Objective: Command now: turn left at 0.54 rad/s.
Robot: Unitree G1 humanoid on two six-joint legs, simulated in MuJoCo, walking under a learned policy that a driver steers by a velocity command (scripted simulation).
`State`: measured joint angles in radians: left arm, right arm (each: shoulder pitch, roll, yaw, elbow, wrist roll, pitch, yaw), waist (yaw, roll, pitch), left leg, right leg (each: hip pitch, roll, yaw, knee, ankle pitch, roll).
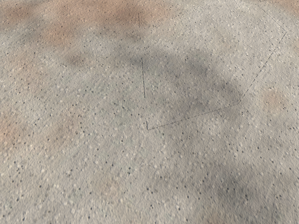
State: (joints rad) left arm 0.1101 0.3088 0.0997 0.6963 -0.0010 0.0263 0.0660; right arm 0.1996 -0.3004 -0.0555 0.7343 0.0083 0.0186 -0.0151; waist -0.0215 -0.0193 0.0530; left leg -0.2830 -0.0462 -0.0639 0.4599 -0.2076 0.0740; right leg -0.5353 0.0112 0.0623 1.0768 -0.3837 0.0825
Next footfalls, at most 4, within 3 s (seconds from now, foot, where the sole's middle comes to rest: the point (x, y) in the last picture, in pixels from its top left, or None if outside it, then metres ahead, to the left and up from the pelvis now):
0.28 right None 0.07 -0.15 -0.78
0.64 left None -0.02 0.09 -0.78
1.06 right None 0.35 -0.07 -0.78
1.62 left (89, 191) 0.58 0.24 -0.78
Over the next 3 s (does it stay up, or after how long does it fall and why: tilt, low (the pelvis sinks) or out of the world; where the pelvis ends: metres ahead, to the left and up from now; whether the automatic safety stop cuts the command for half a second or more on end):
stays up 1.19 0.02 0.00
